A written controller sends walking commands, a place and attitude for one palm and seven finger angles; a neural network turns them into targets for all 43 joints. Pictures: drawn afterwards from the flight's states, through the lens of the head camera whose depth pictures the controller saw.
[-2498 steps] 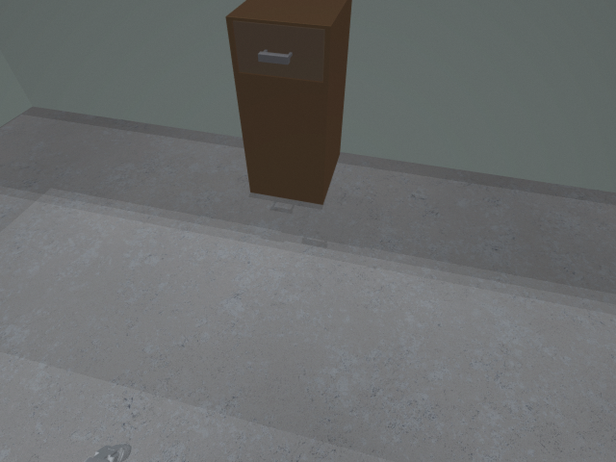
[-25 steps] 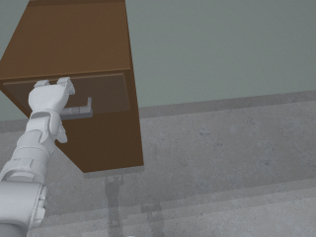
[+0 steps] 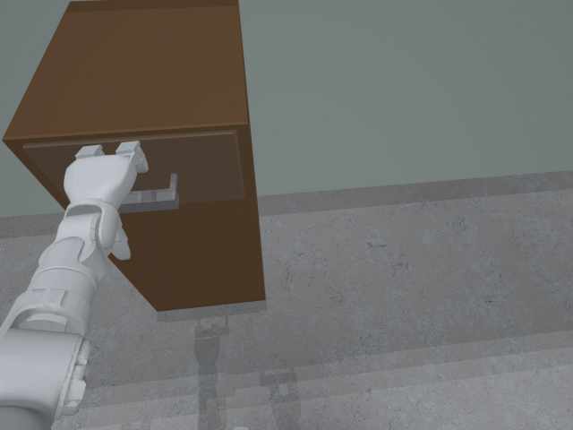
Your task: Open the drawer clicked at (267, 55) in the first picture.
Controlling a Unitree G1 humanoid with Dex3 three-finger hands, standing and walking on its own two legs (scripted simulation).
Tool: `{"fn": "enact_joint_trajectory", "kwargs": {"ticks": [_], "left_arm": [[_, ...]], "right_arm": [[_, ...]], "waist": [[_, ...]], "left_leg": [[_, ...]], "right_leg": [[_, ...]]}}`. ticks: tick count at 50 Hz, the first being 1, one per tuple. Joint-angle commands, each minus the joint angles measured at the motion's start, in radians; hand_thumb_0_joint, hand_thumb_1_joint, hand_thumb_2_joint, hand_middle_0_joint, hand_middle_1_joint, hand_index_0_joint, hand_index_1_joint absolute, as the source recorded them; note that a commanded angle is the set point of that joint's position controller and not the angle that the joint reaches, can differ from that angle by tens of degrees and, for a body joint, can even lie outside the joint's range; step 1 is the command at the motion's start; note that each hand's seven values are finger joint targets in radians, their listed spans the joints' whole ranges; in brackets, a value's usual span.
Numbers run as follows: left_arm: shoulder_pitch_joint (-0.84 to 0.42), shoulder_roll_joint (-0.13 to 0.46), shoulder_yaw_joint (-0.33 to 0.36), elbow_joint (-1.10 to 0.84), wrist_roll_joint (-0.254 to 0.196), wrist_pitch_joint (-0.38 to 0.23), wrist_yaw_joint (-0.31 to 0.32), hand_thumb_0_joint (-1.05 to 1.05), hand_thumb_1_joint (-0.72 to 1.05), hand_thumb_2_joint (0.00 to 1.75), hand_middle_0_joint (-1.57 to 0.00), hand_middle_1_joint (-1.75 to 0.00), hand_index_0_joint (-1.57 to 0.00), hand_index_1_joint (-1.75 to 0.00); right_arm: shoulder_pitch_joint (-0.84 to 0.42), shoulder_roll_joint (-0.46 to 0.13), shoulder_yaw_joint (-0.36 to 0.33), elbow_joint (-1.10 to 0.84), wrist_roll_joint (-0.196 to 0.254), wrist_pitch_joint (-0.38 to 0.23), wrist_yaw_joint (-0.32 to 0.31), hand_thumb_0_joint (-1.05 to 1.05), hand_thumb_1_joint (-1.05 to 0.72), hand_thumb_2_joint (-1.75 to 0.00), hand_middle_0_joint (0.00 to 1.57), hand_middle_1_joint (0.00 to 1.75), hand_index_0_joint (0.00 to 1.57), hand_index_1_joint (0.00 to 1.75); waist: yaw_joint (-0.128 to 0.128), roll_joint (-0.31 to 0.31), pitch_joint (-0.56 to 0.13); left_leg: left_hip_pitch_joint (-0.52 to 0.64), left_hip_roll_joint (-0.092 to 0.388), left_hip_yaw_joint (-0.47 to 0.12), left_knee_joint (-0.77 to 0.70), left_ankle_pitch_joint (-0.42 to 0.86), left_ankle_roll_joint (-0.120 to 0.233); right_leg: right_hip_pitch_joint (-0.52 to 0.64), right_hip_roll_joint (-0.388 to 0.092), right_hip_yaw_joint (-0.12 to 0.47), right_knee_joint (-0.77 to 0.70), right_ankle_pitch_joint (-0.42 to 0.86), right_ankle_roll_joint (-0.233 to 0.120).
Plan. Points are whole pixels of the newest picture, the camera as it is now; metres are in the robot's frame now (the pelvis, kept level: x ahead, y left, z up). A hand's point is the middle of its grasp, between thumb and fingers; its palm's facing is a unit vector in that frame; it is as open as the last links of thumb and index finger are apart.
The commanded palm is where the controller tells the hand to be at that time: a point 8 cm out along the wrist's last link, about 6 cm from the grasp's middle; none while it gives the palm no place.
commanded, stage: re-aim the fingers above the handle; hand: left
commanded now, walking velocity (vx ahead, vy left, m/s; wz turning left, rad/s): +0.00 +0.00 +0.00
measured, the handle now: (146, 190) +0.51 +0.25 -0.03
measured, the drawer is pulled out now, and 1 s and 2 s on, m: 0.01 0.01 0.01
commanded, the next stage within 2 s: lower the fingers behind the handle in 1.20 s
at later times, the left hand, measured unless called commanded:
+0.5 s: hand (120, 203) +0.44 +0.26 +0.03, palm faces -0.06 -0.05 -1.00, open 13.8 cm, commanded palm +0.43 +0.25 +0.09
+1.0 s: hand (129, 196) +0.45 +0.24 +0.03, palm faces -0.04 -0.03 -1.00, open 13.9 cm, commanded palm +0.43 +0.25 +0.09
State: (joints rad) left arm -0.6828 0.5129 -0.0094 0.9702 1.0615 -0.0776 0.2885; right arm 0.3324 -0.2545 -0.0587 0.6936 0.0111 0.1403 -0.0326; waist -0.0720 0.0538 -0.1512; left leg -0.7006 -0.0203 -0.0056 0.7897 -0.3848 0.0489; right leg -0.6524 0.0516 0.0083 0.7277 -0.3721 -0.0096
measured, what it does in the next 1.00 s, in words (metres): stands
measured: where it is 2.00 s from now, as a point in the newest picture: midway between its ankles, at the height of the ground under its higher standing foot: outside the picture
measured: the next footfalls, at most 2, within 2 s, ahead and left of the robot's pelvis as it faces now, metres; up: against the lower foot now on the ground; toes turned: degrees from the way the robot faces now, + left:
none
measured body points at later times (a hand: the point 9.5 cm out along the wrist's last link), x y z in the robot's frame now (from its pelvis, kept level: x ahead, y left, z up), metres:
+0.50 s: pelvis +0.00 +0.00 +0.00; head +0.08 +0.00 +0.44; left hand +0.44 +0.26 +0.08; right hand +0.03 -0.27 -0.13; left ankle -0.01 +0.09 -0.71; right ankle -0.02 -0.12 -0.71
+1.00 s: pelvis +0.00 -0.01 +0.00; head +0.08 -0.01 +0.44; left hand +0.45 +0.24 +0.09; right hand +0.04 -0.28 -0.13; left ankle -0.01 +0.09 -0.71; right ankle -0.02 -0.12 -0.71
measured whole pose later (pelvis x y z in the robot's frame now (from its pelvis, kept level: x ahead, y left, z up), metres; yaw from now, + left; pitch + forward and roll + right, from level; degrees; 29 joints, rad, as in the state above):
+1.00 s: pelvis +0.00 -0.01 +0.00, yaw +0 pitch +17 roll -2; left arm -0.71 0.51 0.01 0.97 1.09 -0.08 0.29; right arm 0.33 -0.25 -0.05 0.68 0.01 0.14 -0.04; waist -0.08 0.05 -0.14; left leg -0.71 -0.02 0.00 0.79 -0.39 0.04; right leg -0.67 0.06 0.01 0.74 -0.38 -0.02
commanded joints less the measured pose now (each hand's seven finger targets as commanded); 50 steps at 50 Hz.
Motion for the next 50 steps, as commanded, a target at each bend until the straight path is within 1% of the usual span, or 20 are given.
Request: {"fn": "enact_joint_trajectory", "kwargs": {"ticks": [1,3,7,11,13,15,18,22,23,24,26,28,32,33,37,38,40,46,48,50], "left_arm": [[-0.464,0.239,0.047,-0.183,0.000,0.000,0.041,0.00,-0.50,0.30,-0.30,-1.20,-0.30,-1.20],[-0.495,0.264,0.066,-0.205,0.014,-0.009,0.047,0.00,-0.50,0.30,-0.30,-1.20,-0.30,-1.20],[-0.426,0.317,0.131,-0.188,0.004,0.001,0.051,0.00,-0.50,0.30,-0.30,-1.20,-0.30,-1.20],[-0.354,0.276,0.107,-0.151,0.007,0.027,0.050,0.00,-0.50,0.30,-0.30,-1.20,-0.30,-1.20],[-0.343,0.286,0.110,-0.143,0.007,0.031,0.039,0.00,-0.50,0.30,-0.30,-1.20,-0.30,-1.20],[-0.395,0.260,0.074,-0.163,0.001,0.028,0.027,0.00,-0.50,0.30,-0.30,-1.20,-0.30,-1.20],[-0.425,0.274,0.082,-0.244,-0.004,-0.013,0.015,0.00,-0.50,0.30,-0.30,-1.20,-0.30,-1.20],[-0.432,0.233,0.066,-0.299,-0.019,-0.056,0.021,0.00,-0.50,0.30,-0.30,-1.20,-0.30,-1.20],[-0.445,0.265,0.090,-0.316,-0.008,-0.065,0.033,0.00,-0.50,0.30,-0.30,-1.20,-0.30,-1.20],[-0.425,0.232,0.071,-0.287,-0.012,-0.057,0.041,0.00,-0.50,0.30,-0.30,-1.20,-0.30,-1.20],[-0.397,0.248,0.089,-0.233,-0.006,-0.033,0.058,0.00,-0.50,0.30,-0.30,-1.20,-0.30,-1.20],[-0.423,0.291,0.115,-0.240,0.009,-0.015,0.075,0.00,-0.50,0.30,-0.30,-1.20,-0.30,-1.20],[-0.383,0.263,0.101,-0.178,0.001,0.043,0.069,0.00,-0.50,0.30,-0.30,-1.20,-0.30,-1.20],[-0.391,0.277,0.100,-0.173,0.011,0.050,0.064,0.00,-0.50,0.30,-0.30,-1.20,-0.30,-1.20],[-0.414,0.195,0.035,-0.192,-0.012,0.045,0.019,0.00,-0.50,0.30,-0.30,-1.20,-0.30,-1.20],[-0.426,0.245,0.065,-0.210,-0.005,0.033,0.014,0.00,-0.50,0.30,-0.30,-1.20,-0.30,-1.20],[-0.453,0.195,0.024,-0.247,-0.010,0.011,0.007,0.00,-0.50,0.30,-0.30,-1.20,-0.30,-1.20],[-0.453,0.296,0.100,-0.181,0.017,0.000,0.045,0.00,-0.50,0.30,-0.30,-1.20,-0.30,-1.20],[-0.453,0.355,0.143,-0.188,0.026,0.004,0.059,0.00,-0.50,0.30,-0.30,-1.20,-0.30,-1.20],[-0.436,0.326,0.126,-0.173,0.023,0.019,0.065,0.00,-0.50,0.30,-0.30,-1.20,-0.30,-1.20]], "right_arm": [[0.099,-0.159,-0.052,-0.068,-0.001,-0.020,-0.019,0.00,-0.90,-0.90,0.20,0.30,0.20,0.30],[0.100,-0.156,-0.049,-0.073,-0.002,-0.021,-0.017,0.00,-0.90,-0.90,0.20,0.30,0.20,0.30],[0.099,-0.161,-0.047,-0.080,-0.013,-0.016,-0.013,0.00,-0.90,-0.90,0.20,0.30,0.20,0.30],[0.098,-0.161,-0.049,-0.086,-0.010,-0.014,-0.004,0.00,-0.90,-0.90,0.20,0.30,0.20,0.30],[0.098,-0.162,-0.047,-0.089,-0.005,-0.008,-0.006,0.00,-0.90,-0.90,0.20,0.30,0.20,0.30],[0.101,-0.164,-0.050,-0.088,0.000,-0.010,-0.010,0.00,-0.90,-0.90,0.20,0.30,0.20,0.30],[0.105,-0.162,-0.058,-0.085,-0.001,-0.014,-0.018,0.00,-0.90,-0.90,0.20,0.30,0.20,0.30],[0.107,-0.156,-0.064,-0.072,-0.008,-0.020,-0.020,0.00,-0.90,-0.90,0.20,0.30,0.20,0.30],[0.106,-0.154,-0.064,-0.069,-0.008,-0.019,-0.019,0.00,-0.90,-0.90,0.20,0.30,0.20,0.30],[0.108,-0.153,-0.065,-0.063,-0.010,-0.020,-0.016,0.00,-0.90,-0.90,0.20,0.30,0.20,0.30],[0.100,-0.155,-0.058,-0.061,-0.008,-0.018,-0.010,0.00,-0.90,-0.90,0.20,0.30,0.20,0.30],[0.096,-0.158,-0.054,-0.064,-0.009,-0.015,-0.006,0.00,-0.90,-0.90,0.20,0.30,0.20,0.30],[0.092,-0.160,-0.052,-0.074,-0.010,-0.013,0.000,0.00,-0.90,-0.90,0.20,0.30,0.20,0.30],[0.090,-0.161,-0.051,-0.076,-0.005,-0.010,-0.003,0.00,-0.90,-0.90,0.20,0.30,0.20,0.30],[0.095,-0.160,-0.057,-0.087,-0.005,-0.015,-0.008,0.00,-0.90,-0.90,0.20,0.30,0.20,0.30],[0.095,-0.160,-0.056,-0.087,-0.001,-0.014,-0.013,0.00,-0.90,-0.90,0.20,0.30,0.20,0.30],[0.090,-0.152,-0.054,-0.091,-0.002,-0.016,-0.017,0.00,-0.90,-0.90,0.20,0.30,0.20,0.30],[0.088,-0.155,-0.042,-0.082,-0.004,-0.021,-0.023,0.00,-0.90,-0.90,0.20,0.30,0.20,0.30],[0.089,-0.155,-0.041,-0.083,-0.006,-0.019,-0.024,0.00,-0.90,-0.90,0.20,0.30,0.20,0.30],[0.091,-0.151,-0.042,-0.083,-0.007,-0.021,-0.022,0.00,-0.90,-0.90,0.20,0.30,0.20,0.30]], "waist": [[-0.031,0.039,-0.316],[-0.022,0.076,-0.357],[0.013,0.051,-0.409],[0.017,0.026,-0.378],[0.016,0.002,-0.380],[-0.012,-0.025,-0.352],[-0.014,0.015,-0.406],[-0.025,0.058,-0.385],[-0.016,0.083,-0.405],[-0.020,0.082,-0.376],[-0.010,0.070,-0.330],[0.005,0.089,-0.376],[0.012,0.038,-0.376],[0.007,0.026,-0.391],[-0.021,-0.022,-0.380],[-0.016,-0.017,-0.395],[-0.025,0.008,-0.373],[-0.009,0.021,-0.293],[0.008,0.040,-0.366],[0.007,0.048,-0.389]], "left_leg": [[0.297,0.005,-0.013,-0.073,0.374,-0.002],[0.325,0.008,-0.020,-0.068,0.413,-0.007],[0.309,0.008,-0.013,-0.052,0.483,-0.010],[0.289,0.013,-0.004,-0.052,0.498,-0.010],[0.276,0.013,-0.001,-0.058,0.500,-0.007],[0.258,0.011,0.004,-0.064,0.432,0.000],[0.313,0.012,-0.004,-0.061,0.463,0.000],[0.374,0.019,-0.021,-0.046,0.532,-0.008],[0.381,0.019,-0.024,-0.045,0.535,-0.012],[0.376,0.018,-0.025,-0.043,0.532,-0.013],[0.327,0.014,-0.022,-0.052,0.478,-0.015],[0.329,0.012,-0.021,-0.054,0.498,-0.017],[0.303,0.011,-0.010,-0.058,0.498,-0.013],[0.303,0.012,-0.008,-0.060,0.482,-0.012],[0.324,0.015,-0.008,-0.062,0.473,-0.001],[0.323,0.012,-0.006,-0.063,0.456,0.001],[0.329,0.008,-0.007,-0.066,0.447,0.003],[0.241,-0.001,-0.004,-0.071,0.353,0.002],[0.240,-0.004,0.004,-0.061,0.387,0.001],[0.249,-0.004,0.009,-0.052,0.407,-0.002]], "right_leg": [[0.066,0.019,-0.027,-0.074,0.270,-0.036],[0.052,0.022,-0.028,-0.059,0.276,-0.038],[0.112,0.023,-0.027,-0.037,0.343,-0.041],[0.112,0.026,-0.034,-0.038,0.351,-0.037],[0.135,0.024,-0.028,-0.044,0.374,-0.033],[0.130,0.021,-0.023,-0.062,0.352,-0.028],[0.135,0.019,-0.014,-0.063,0.366,-0.029],[0.075,0.023,-0.026,-0.058,0.348,-0.034],[0.063,0.025,-0.025,-0.052,0.340,-0.032],[0.052,0.027,-0.032,-0.050,0.332,-0.037],[0.048,0.027,-0.038,-0.049,0.305,-0.040],[0.062,0.027,-0.036,-0.039,0.318,-0.040],[0.110,0.027,-0.037,-0.042,0.346,-0.042],[0.116,0.025,-0.032,-0.044,0.348,-0.036],[0.128,0.022,-0.028,-0.067,0.352,-0.032],[0.134,0.020,-0.019,-0.068,0.354,-0.027],[0.117,0.019,-0.019,-0.073,0.346,-0.029],[0.088,0.018,-0.021,-0.063,0.278,-0.038],[0.128,0.017,-0.011,-0.047,0.323,-0.036],[0.132,0.018,-0.014,-0.043,0.344,-0.035]]}}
